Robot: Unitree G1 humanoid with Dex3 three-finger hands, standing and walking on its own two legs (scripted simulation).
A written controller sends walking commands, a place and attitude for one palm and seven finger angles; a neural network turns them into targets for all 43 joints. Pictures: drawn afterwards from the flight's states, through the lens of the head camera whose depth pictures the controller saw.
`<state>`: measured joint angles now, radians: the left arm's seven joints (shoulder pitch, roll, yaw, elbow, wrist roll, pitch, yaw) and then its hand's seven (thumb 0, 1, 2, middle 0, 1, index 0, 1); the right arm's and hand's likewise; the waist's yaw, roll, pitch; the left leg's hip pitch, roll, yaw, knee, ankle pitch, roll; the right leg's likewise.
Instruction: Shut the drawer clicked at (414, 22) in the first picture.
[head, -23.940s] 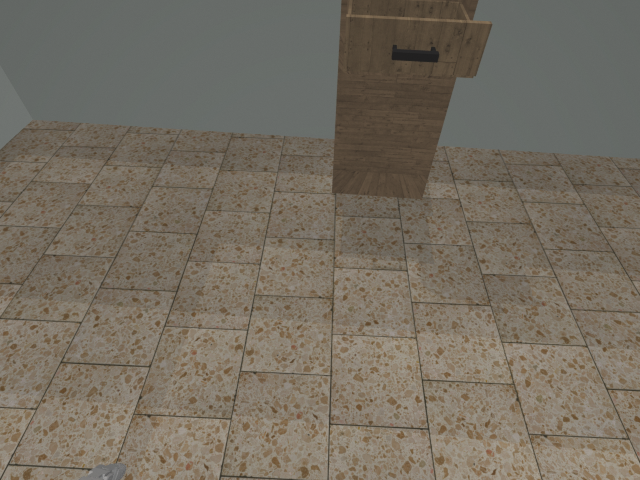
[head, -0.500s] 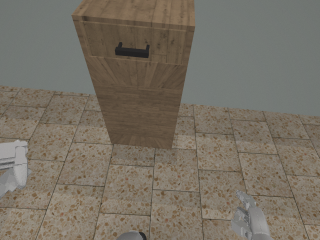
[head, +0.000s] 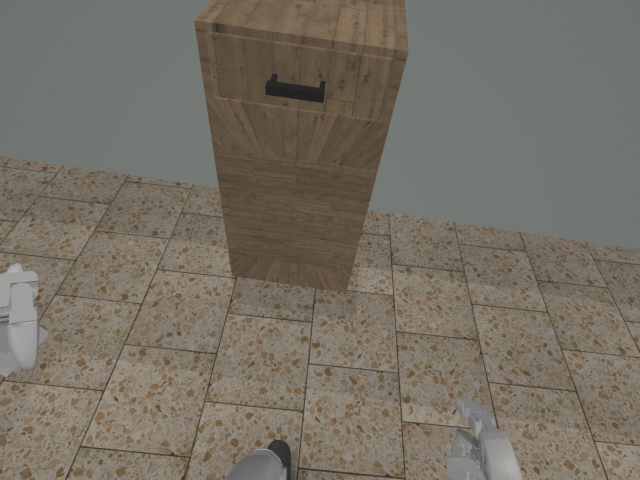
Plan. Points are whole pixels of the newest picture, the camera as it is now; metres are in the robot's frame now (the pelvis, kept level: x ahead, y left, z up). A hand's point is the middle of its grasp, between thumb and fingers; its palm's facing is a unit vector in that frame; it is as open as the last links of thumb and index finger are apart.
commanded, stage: stop stepping back and stand still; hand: left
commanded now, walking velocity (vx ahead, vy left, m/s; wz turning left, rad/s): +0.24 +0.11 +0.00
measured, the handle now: (296, 86) +0.84 +0.15 +0.05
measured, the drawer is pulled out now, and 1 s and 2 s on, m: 0.00 0.00 0.00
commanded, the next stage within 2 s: let the arm hang, fingers relaxed in 1.30 s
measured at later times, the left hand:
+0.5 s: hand out of the picture +0.08 +0.30 +0.19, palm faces +0.42 -0.84 -0.35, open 3.3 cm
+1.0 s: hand out of the picture +0.06 +0.30 +0.18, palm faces +0.40 -0.82 -0.41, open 3.3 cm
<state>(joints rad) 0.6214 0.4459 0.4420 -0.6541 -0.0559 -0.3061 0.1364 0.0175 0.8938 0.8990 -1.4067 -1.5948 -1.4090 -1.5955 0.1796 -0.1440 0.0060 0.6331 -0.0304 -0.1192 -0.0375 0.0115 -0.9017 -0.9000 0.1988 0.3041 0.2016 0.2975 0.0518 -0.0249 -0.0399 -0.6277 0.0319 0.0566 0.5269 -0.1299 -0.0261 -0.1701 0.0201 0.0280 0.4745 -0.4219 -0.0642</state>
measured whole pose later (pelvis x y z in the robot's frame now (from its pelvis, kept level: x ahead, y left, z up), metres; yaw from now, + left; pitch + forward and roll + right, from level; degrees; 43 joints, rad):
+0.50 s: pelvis -0.11 +0.05 +0.01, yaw -3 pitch +0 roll -1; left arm 0.56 0.38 0.40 -0.58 -0.02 -0.17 0.15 0.01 0.89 0.90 -1.41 -1.59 -1.41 -1.60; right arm 0.26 -0.21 0.00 0.67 -0.01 -0.08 -0.09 0.01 -0.90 -0.90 0.20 0.30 0.20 0.30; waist 0.02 -0.07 -0.09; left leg -0.41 0.06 0.05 0.81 -0.38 0.02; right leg -0.32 -0.03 -0.12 0.58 -0.34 -0.06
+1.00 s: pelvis -0.13 +0.06 +0.00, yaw +0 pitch -1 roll +0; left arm 0.60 0.34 0.37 -0.57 -0.02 -0.20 0.15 0.02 0.89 0.90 -1.41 -1.59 -1.41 -1.60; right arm 0.24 -0.21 -0.01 0.69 -0.01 -0.11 -0.09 0.01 -0.90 -0.90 0.20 0.30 0.20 0.30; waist -0.01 -0.01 0.00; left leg -0.32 0.04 0.06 0.62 -0.27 0.01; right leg -0.26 -0.02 -0.09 0.64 -0.36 -0.01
